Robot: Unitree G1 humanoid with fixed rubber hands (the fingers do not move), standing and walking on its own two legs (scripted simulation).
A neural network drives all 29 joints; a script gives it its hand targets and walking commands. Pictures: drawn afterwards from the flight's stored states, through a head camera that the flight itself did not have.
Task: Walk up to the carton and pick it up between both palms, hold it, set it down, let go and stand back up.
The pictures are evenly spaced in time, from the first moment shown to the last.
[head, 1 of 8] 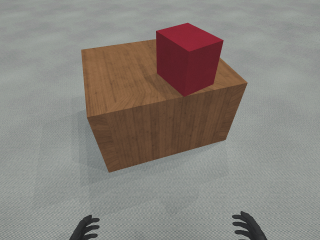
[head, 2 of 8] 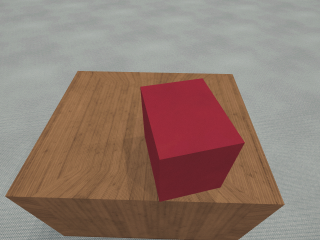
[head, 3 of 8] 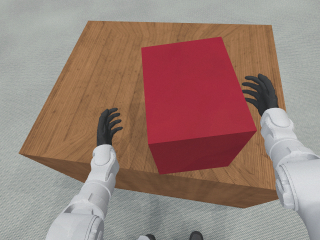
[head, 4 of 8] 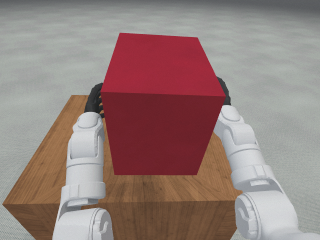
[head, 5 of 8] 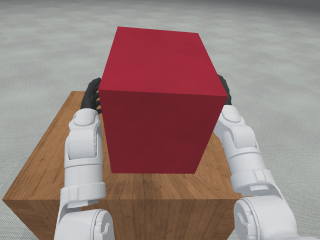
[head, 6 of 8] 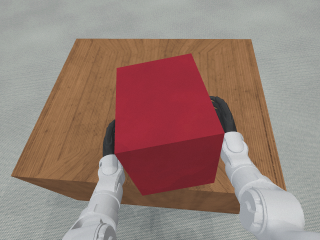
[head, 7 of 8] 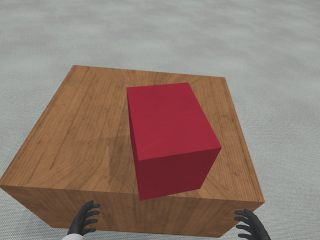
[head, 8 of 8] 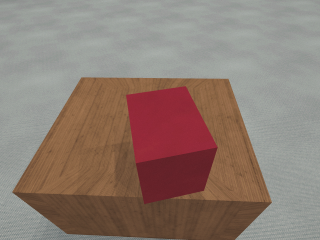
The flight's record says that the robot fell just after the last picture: no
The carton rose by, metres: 0.28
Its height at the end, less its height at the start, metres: +0.00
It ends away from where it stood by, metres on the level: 0.03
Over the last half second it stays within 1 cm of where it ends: yes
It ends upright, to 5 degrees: yes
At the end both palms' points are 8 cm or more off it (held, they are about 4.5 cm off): yes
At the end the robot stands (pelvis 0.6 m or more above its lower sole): yes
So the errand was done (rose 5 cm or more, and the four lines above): yes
